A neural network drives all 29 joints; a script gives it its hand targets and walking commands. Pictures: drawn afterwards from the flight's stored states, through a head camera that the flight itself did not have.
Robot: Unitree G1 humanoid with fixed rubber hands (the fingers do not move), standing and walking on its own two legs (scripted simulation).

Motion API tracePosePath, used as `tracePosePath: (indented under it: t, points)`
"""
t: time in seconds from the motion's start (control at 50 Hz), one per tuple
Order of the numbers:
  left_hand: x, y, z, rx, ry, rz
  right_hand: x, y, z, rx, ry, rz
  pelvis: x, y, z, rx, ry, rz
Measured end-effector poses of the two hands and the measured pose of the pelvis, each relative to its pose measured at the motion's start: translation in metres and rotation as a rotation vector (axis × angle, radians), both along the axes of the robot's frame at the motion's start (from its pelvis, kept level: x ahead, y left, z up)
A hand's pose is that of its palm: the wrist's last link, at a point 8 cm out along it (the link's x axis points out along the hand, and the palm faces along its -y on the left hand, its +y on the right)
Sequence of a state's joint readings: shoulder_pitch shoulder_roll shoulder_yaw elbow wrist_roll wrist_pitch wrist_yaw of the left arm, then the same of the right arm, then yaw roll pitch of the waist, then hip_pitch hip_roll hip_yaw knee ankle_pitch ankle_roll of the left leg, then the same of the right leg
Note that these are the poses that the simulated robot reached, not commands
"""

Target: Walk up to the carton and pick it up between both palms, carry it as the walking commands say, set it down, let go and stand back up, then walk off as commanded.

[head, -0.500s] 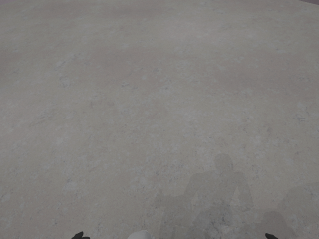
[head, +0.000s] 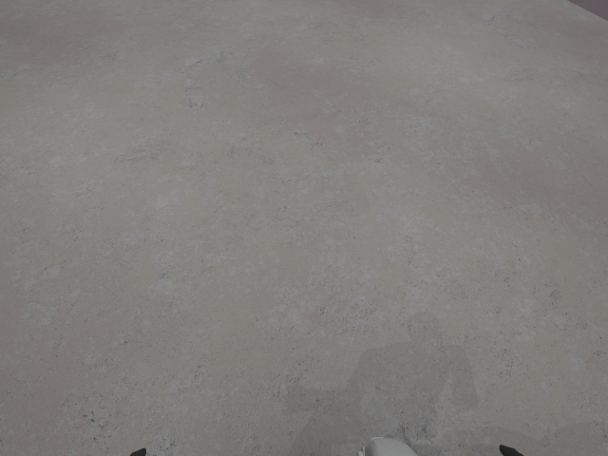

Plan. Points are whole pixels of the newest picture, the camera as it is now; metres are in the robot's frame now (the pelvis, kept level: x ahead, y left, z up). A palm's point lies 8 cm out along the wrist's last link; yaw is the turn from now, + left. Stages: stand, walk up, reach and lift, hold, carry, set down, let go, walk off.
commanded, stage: walk up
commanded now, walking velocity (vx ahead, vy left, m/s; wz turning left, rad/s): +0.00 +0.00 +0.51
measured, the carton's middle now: out of the picture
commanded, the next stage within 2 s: none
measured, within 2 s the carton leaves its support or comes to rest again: neither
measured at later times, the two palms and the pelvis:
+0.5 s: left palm out of the picture -0.03 +0.23 -0.11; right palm out of the picture +0.11 -0.27 -0.14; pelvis -0.04 -0.05 +0.00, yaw +16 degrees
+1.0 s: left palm out of the picture -0.10 +0.24 -0.11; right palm out of the picture +0.11 -0.25 -0.12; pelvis -0.08 -0.05 +0.00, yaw +29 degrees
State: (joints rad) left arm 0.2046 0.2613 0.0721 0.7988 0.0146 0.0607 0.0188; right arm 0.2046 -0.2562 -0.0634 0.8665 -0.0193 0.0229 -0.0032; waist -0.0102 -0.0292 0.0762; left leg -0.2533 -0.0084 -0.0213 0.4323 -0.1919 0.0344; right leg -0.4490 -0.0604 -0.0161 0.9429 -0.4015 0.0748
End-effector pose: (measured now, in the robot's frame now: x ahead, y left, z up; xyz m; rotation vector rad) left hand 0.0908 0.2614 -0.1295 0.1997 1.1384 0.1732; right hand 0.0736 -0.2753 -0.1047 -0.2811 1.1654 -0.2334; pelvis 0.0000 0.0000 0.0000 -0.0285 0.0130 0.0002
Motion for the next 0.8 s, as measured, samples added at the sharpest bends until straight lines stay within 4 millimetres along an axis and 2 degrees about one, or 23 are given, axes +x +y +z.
tracePosePath:
  t: [0.1,0.16,0.22,0.3,0.42,0.5,0.58,0.64,0.8]
  points:
    - [0.012,-0.014,0.012,0.024,-0.076,0.014,-0.011,-0.008,-0.015,0.037,0.021,0.012,-0.008,-0.014,-0.003,0.011,0.007,0.048]
    - [0.009,-0.024,0.018,0.052,-0.117,0.031,-0.014,-0.018,-0.028,0.069,0.031,0.024,-0.012,-0.028,-0.008,0.028,0.01,0.071]
    - [-0.015,-0.031,0.022,0.085,-0.1,0.055,-0.012,-0.024,-0.04,0.096,0.042,0.056,-0.018,-0.039,-0.01,0.042,0.002,0.1]
    - [-0.055,-0.034,0.031,0.104,-0.049,0.124,-0.004,-0.022,-0.039,0.142,0.056,0.112,-0.023,-0.048,-0.002,0.066,-0.011,0.151]
    - [-0.094,-0.038,0.03,0.101,-0.029,0.207,0.013,-0.015,-0.037,0.166,0.056,0.179,-0.031,-0.052,-0.001,0.073,-0.013,0.225]
    - [-0.122,-0.035,0.018,0.078,-0.009,0.27,0.037,0.002,-0.032,0.152,0.023,0.256,-0.039,-0.048,-0.004,0.064,-0.008,0.272]
    - [-0.159,-0.023,0.001,0.045,0.02,0.348,0.065,0.028,-0.023,0.123,-0.053,0.341,-0.05,-0.036,-0.011,0.048,0.0,0.321]
    - [-0.183,-0.014,-0.011,0.027,0.048,0.396,0.074,0.044,-0.015,0.088,-0.102,0.399,-0.058,-0.028,-0.015,0.043,0.0,0.352]
    - [-0.193,-0.008,0.001,0.006,-0.01,0.455,0.052,0.043,0.001,0.02,-0.049,0.441,-0.071,-0.023,-0.001,0.012,-0.008,0.422]
